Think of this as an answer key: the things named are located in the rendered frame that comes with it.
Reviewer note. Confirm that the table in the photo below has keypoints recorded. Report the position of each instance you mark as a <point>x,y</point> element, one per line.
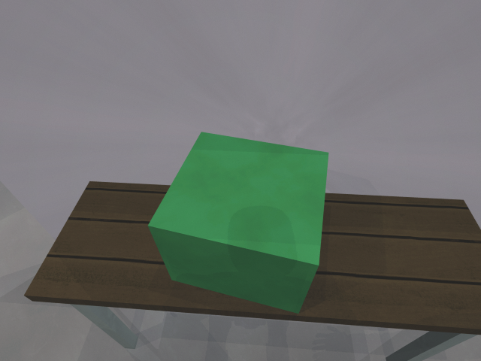
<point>385,261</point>

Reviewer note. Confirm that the carton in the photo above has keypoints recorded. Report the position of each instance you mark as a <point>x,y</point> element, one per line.
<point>244,218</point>

